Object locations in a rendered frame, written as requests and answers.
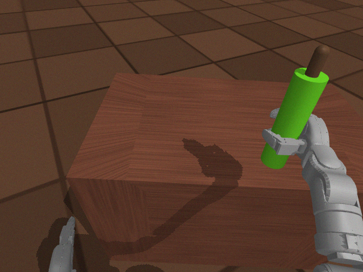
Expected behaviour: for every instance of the right robot arm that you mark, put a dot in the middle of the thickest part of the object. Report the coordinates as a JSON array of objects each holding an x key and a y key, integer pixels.
[{"x": 338, "y": 216}]

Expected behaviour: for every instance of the left robot hand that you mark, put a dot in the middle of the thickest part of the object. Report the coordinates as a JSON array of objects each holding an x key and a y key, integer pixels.
[{"x": 62, "y": 256}]

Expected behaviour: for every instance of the right robot hand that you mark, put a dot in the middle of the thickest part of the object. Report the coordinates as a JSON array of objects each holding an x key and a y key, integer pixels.
[{"x": 314, "y": 133}]

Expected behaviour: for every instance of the bottle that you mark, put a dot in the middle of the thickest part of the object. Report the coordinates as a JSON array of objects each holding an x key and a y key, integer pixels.
[{"x": 303, "y": 93}]

